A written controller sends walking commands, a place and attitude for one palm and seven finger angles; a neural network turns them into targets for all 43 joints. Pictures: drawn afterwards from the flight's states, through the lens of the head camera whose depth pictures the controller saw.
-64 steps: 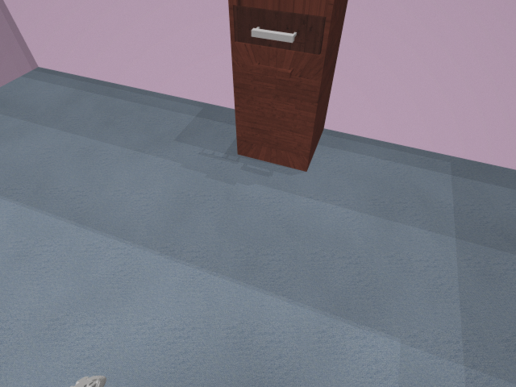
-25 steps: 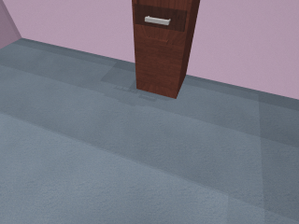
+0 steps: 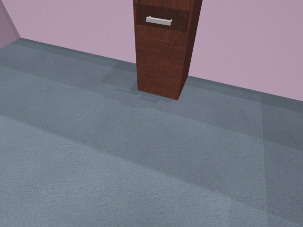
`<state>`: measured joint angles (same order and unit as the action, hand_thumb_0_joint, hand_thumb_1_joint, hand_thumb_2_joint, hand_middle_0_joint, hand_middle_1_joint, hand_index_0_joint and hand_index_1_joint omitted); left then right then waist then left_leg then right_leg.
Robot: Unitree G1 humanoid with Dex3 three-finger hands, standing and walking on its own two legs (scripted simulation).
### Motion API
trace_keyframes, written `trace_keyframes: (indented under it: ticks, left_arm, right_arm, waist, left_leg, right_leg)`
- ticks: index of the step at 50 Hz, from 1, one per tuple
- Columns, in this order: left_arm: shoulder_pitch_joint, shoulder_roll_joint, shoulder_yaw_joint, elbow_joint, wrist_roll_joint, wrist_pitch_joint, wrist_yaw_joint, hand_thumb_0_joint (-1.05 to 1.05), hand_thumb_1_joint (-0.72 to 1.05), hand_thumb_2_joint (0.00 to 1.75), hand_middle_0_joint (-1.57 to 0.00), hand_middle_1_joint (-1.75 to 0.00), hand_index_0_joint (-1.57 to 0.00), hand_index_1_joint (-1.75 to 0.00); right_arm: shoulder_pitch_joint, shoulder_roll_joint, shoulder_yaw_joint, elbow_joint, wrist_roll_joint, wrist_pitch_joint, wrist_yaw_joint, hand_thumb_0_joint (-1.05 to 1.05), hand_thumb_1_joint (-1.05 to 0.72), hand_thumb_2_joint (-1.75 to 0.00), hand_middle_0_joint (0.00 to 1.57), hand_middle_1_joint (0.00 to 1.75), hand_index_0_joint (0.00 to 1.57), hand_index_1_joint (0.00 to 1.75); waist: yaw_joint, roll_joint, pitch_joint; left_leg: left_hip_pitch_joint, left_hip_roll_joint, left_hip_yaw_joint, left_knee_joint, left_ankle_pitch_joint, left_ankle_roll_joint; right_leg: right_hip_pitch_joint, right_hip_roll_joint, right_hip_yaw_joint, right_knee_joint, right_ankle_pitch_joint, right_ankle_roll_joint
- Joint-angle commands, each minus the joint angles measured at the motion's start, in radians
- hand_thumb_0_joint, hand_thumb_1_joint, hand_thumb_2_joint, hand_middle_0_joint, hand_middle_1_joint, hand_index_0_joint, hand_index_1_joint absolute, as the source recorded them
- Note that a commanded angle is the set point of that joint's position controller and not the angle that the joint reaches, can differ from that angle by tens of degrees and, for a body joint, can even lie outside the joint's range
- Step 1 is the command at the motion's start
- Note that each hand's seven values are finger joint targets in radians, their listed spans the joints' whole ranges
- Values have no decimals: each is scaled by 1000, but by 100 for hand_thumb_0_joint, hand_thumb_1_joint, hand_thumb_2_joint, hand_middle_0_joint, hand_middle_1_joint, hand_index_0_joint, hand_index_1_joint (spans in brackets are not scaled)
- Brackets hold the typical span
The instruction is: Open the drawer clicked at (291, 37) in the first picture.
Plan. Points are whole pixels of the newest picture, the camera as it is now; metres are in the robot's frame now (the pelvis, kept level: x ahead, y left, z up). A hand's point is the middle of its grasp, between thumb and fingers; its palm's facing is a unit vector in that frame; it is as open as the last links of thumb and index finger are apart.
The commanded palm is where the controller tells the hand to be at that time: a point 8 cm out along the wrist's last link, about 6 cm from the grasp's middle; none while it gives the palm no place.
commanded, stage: look at it before walking up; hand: left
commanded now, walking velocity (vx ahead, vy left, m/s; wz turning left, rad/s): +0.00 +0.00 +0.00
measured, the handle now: (159, 19) +1.43 +0.02 -0.03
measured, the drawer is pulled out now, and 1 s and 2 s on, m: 0.00 0.00 0.00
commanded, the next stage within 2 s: walk to a spot facing it in 0.16 s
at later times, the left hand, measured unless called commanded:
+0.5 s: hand out of the picture +0.04 +0.22 -0.18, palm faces +0.04 -0.97 -0.23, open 7.4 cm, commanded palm none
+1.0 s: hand (106, 175) +0.33 +0.19 -0.18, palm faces +0.05 -0.98 -0.20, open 7.3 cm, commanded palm none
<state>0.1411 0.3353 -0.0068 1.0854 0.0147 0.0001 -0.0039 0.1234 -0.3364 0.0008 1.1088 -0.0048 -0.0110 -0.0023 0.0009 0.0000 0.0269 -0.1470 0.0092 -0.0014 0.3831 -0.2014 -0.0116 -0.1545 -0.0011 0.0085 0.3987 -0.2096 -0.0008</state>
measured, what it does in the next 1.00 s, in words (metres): walks ahead: right foot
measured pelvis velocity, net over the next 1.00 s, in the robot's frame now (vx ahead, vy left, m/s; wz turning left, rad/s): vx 0.22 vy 0.00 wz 0.09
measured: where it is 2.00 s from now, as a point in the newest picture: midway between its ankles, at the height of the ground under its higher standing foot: (145, 174)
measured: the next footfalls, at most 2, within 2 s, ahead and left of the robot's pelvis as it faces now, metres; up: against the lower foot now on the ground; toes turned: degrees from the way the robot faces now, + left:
right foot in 0.98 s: +0.35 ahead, -0.11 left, +0.00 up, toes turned -4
left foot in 1.36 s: +0.48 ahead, +0.16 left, +0.00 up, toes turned +20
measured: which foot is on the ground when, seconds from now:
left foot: down 0.00-0.98, up 1.00-1.00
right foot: down 0.00-0.56, up 0.58-0.96, down 0.98-1.00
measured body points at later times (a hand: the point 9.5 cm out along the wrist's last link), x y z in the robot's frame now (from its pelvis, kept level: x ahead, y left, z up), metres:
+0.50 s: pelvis +0.03 +0.01 -0.01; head +0.02 +0.02 +0.44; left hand +0.04 +0.27 -0.16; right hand +0.06 -0.25 -0.15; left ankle +0.01 +0.12 -0.74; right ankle +0.01 -0.12 -0.74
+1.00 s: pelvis +0.22 +0.00 -0.03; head +0.25 +0.00 +0.42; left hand +0.32 +0.24 -0.17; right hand +0.07 -0.20 -0.17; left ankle +0.03 +0.12 -0.72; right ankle +0.32 -0.11 -0.75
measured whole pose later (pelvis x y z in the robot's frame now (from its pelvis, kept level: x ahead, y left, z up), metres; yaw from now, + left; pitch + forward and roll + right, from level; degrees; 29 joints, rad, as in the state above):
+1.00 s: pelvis +0.22 +0.00 -0.03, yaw +5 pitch -1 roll +0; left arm 0.09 0.19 0.06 0.98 0.03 -0.06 -0.02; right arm 0.54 -0.09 -0.03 1.22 -0.01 -0.05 -0.02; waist -0.06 0.01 0.09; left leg -0.03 0.03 0.01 0.73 -0.53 0.01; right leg -0.44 -0.07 -0.14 0.64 -0.18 -0.04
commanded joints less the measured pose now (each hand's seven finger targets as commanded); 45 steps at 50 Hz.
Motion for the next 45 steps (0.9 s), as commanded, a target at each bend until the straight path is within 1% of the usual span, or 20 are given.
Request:
trace_keyframes:
  ticks: [1, 13, 15, 16, 18, 20, 22, 24, 25, 26, 27, 28, 29, 30, 31, 33, 35, 42, 44, 45]
  left_arm:
    - [-41, 212, 38, -62, -2, -25, 14, 0, 90, 90, -20, -30, -20, -30]
    - [-38, 213, 37, -58, -2, -26, 14, 0, 90, 90, -20, -30, -20, -30]
    - [38, 91, 10, -25, -2, -6, 19, 0, 90, 90, -20, -30, -20, -30]
    - [69, 88, 13, -21, 4, 0, 16, 0, 90, 90, -20, -30, -20, -30]
    - [100, 106, 25, -28, 8, 7, 7, 0, 90, 90, -20, -30, -20, -30]
    - [150, 123, 39, -32, 8, 3, 4, 0, 90, 90, -20, -30, -20, -30]
    - [195, 133, 55, -36, 6, -8, 7, 0, 90, 90, -20, -30, -20, -30]
    - [198, 115, 62, -44, 7, -22, 10, 0, 90, 90, -20, -30, -20, -30]
    - [177, 101, 62, -49, 8, -24, 10, 0, 90, 90, -20, -30, -20, -30]
    - [153, 72, 58, -59, 5, -21, 6, 0, 90, 90, -20, -30, -20, -30]
    - [134, 16, 51, -75, 4, -18, 1, 0, 90, 90, -20, -30, -20, -30]
    - [68, -34, 41, -109, 8, -23, 1, 0, 90, 90, -20, -30, -20, -30]
    - [3, -19, 43, -145, 13, -33, 7, 0, 90, 90, -20, -30, -20, -30]
    - [-6, -32, 48, -139, 12, -41, 1, 0, 90, 90, -20, -30, -20, -30]
    - [7, -33, 47, -128, 11, -47, -7, 0, 90, 90, -20, -30, -20, -30]
    - [52, -71, 49, -108, 10, -43, -14, 0, 90, 90, -20, -30, -20, -30]
    - [51, -95, 48, -106, 10, -34, -19, 0, 90, 90, -20, -30, -20, -30]
    - [-84, -133, 57, -155, 3, -35, -27, 0, 90, 90, -20, -30, -20, -30]
    - [-73, -124, 65, -154, 4, -38, -25, 0, 90, 90, -20, -30, -20, -30]
    - [-21, -112, 70, -144, 5, -42, -24, 0, 90, 90, -20, -30, -20, -30]
  right_arm:
    - [-51, -209, -35, -62, -2, -24, -9, 0, -90, -90, 20, 30, 20, 30]
    - [-58, -209, -34, -59, -3, -23, -9, 0, -90, -90, 20, 30, 20, 30]
    - [12, -77, -2, -30, -10, -3, -2, 0, -90, -90, 20, 30, 20, 30]
    - [35, -71, -3, -27, -14, 4, 0, 0, -90, -90, 20, 30, 20, 30]
    - [52, -65, -8, -36, -20, 10, 3, 0, -90, -90, 20, 30, 20, 30]
    - [64, -45, -11, -52, -21, 6, 4, 0, -90, -90, 20, 30, 20, 30]
    - [80, -26, -17, -72, -20, -3, 5, 0, -90, -90, 20, 30, 20, 30]
    - [107, -9, -23, -81, -16, -16, 8, 0, -90, -90, 20, 30, 20, 30]
    - [155, 6, -25, -66, -14, -23, 10, 0, -90, -90, 20, 30, 20, 30]
    - [228, 5, -30, -43, -12, -28, 9, 0, -90, -90, 20, 30, 20, 30]
    - [327, -37, -45, -13, -19, -32, 4, 0, -90, -90, 20, 30, 20, 30]
    - [446, -96, -64, 22, -26, -40, -5, 0, -90, -90, 20, 30, 20, 30]
    - [488, -66, -57, 30, -21, -42, -18, 0, -90, -90, 20, 30, 20, 30]
    - [461, -32, -49, 27, -15, -47, -24, 0, -90, -90, 20, 30, 20, 30]
    - [432, -4, -45, 13, -11, -57, -26, 0, -90, -90, 20, 30, 20, 30]
    - [402, 21, -42, 12, -12, -74, -32, 0, -90, -90, 20, 30, 20, 30]
    - [412, 46, -43, 23, -9, -81, -36, 0, -90, -90, 20, 30, 20, 30]
    - [449, 67, -52, 63, -18, -80, -36, 0, -90, -90, 20, 30, 20, 30]
    - [439, 61, -56, 68, -20, -76, -37, 0, -90, -90, 20, 30, 20, 30]
    - [426, 52, -57, 66, -18, -74, -37, 0, -90, -90, 20, 30, 20, 30]
  waist:
    - [1, -10, -47]
    - [1, -5, -46]
    - [3, -15, -58]
    - [8, -38, -39]
    - [16, -80, 47]
    - [27, -133, 78]
    - [30, -162, 71]
    - [9, -132, 89]
    - [-18, -100, 84]
    - [-48, -32, 86]
    - [-82, 143, 100]
    - [-122, 326, 129]
    - [-123, 223, 181]
    - [-97, 114, 196]
    - [-79, 59, 167]
    - [-43, 93, 100]
    - [-36, 107, 91]
    - [-50, 123, 139]
    - [-35, 129, 142]
    - [-5, 109, 116]
  left_leg:
    - [14, 113, -93, -68, 117, 39]
    - [29, 112, -91, -72, 124, 37]
    - [9, 96, -70, -52, -8, 21]
    - [-22, 81, -67, -35, -124, 25]
    - [-138, 46, -53, 7, -284, 28]
    - [-222, 12, -3, 129, -270, 25]
    - [-271, 18, 33, 248, -232, 28]
    - [-238, 43, 44, 225, -216, 31]
    - [-138, 45, 55, 140, -189, 34]
    - [-7, 49, 28, 72, -176, 48]
    - [91, 157, -167, -39, -231, 97]
    - [155, 333, -450, -200, -265, 184]
    - [158, 382, -529, -223, -148, 241]
    - [152, 376, -485, -203, -52, 259]
    - [163, 362, -426, -191, 40, 257]
    - [166, 302, -286, -180, 167, 235]
    - [140, 255, -200, -188, 194, 218]
    - [74, 224, -94, -192, 253, 184]
    - [49, 230, -85, -157, 319, 175]
    - [54, 225, -70, -84, 428, 168]
  right_leg:
    - [-11, -114, 98, -77, 97, -29]
    - [-5, -119, 99, -89, 108, -28]
    - [3, -112, 88, -85, -73, -9]
    - [-13, -111, 102, -94, -203, -13]
    - [-48, -125, 153, -126, -387, -36]
    - [-31, -182, 222, -165, -464, -80]
    - [6, -260, 292, -198, -467, -133]
    - [-24, -281, 261, -162, -352, -156]
    - [-85, -254, 191, -103, -306, -139]
    - [-187, -179, 92, -11, -293, -102]
    - [-322, -70, -20, 201, -285, -51]
    - [-492, 18, -138, 487, -337, -9]
    - [-592, -31, -40, 634, -341, -19]
    - [-624, -77, -10, 693, -285, -24]
    - [-619, -105, -3, 702, -235, -17]
    - [-558, -123, -22, 684, -172, 3]
    - [-523, -124, -52, 627, -110, 15]
    - [-383, -87, -131, 320, 2, 2]
    - [-291, -67, -141, 284, -1, -15]
    - [-217, -46, -154, 252, -17, -27]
